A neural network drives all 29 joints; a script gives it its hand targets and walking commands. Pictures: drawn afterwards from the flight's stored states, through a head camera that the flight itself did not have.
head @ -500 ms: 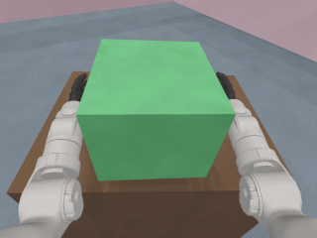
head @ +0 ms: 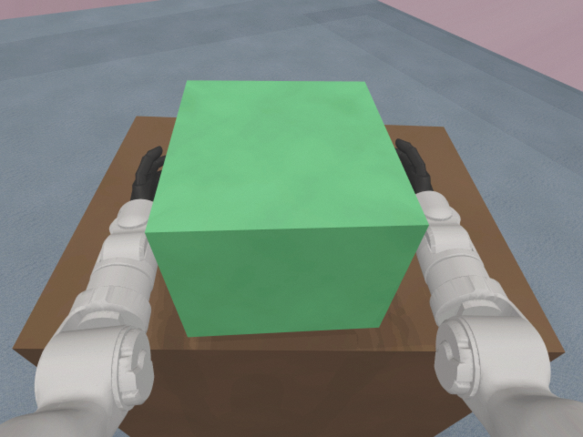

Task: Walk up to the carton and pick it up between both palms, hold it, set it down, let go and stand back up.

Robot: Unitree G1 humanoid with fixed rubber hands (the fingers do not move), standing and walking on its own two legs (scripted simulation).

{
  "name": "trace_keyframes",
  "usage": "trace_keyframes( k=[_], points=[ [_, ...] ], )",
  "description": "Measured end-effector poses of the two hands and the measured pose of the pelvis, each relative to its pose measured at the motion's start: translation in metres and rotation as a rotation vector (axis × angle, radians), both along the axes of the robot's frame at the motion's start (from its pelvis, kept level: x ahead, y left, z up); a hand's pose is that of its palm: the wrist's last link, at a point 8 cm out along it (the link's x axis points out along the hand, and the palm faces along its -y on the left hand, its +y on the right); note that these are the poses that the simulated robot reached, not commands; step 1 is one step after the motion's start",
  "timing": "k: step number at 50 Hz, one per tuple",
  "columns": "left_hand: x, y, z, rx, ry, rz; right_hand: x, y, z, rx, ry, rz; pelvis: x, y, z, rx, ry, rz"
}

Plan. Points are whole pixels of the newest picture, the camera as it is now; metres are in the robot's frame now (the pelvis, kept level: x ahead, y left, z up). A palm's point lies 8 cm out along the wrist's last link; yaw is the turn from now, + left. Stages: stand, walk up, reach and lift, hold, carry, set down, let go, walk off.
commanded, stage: set down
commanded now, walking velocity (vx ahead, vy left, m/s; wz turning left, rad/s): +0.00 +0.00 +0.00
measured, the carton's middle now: (281, 201) +0.45 +0.02 +0.09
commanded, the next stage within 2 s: none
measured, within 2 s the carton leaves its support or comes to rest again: rests again in 0.96 s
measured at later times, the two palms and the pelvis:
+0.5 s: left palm (155, 211) +0.43 +0.21 +0.09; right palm (407, 201) +0.44 -0.17 +0.11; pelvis +0.01 +0.00 +0.00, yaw +0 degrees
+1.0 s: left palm (157, 222) +0.42 +0.21 +0.07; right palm (404, 214) +0.44 -0.17 +0.09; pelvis +0.00 +0.01 +0.00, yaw +0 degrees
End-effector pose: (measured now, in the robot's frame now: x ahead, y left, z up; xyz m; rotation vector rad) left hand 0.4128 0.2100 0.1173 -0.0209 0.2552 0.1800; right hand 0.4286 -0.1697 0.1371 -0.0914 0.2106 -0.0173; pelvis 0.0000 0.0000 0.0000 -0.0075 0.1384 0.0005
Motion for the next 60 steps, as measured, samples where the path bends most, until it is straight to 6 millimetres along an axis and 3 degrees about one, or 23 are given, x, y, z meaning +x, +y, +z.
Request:
trace_keyframes(
  k=[25,52,60],
  points=[
    [0.012,0.001,-0.031,0.001,0.004,-0.002,0.012,0.001,-0.028,-0.010,0.002,0.003,0.008,0.002,-0.002,-0.003,0.084,-0.001],
    [0.009,0.001,-0.053,-0.004,0.007,-0.007,0.007,0.000,-0.052,-0.015,0.004,-0.002,0.003,0.006,-0.005,-0.008,0.141,-0.002],
    [0.005,0.004,-0.055,-0.002,0.021,0.032,0.008,-0.002,-0.050,0.057,-0.009,-0.014,0.001,0.006,-0.007,-0.009,0.170,-0.003]
  ],
)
